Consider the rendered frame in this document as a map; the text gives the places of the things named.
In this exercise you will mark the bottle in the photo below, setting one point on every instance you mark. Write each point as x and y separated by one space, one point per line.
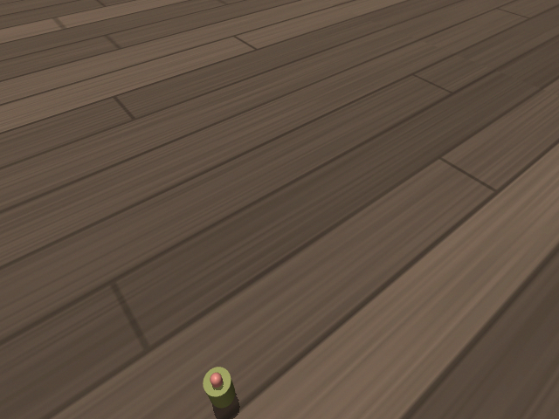
219 387

